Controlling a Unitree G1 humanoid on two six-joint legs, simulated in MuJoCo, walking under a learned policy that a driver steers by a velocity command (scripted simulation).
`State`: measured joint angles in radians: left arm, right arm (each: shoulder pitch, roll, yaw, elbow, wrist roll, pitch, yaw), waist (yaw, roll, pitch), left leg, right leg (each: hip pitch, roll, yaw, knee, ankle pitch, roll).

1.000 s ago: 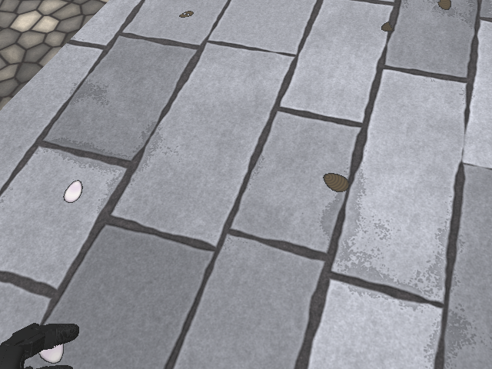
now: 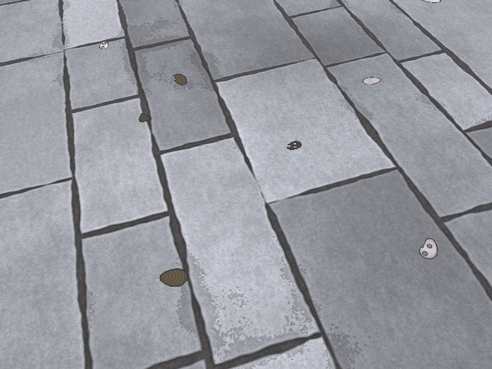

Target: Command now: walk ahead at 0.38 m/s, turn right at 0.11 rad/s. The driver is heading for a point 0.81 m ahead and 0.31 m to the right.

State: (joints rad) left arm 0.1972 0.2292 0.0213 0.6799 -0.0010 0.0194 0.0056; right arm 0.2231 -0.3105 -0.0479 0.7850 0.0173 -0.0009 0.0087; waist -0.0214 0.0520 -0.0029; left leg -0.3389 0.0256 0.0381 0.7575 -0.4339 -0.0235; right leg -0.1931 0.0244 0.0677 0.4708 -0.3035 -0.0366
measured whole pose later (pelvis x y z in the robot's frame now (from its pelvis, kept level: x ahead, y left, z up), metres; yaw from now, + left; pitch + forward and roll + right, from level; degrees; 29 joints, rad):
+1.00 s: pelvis +0.61 -0.06 -0.01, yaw -33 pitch +1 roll -1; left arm 0.46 0.32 0.07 0.89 0.01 -0.06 0.00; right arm 0.03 -0.26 0.02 0.61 -0.06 -0.05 0.02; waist 0.07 0.00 0.04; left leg -0.73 0.17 -0.08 0.90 -0.17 -0.07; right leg 0.00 0.23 0.15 0.34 -0.32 -0.19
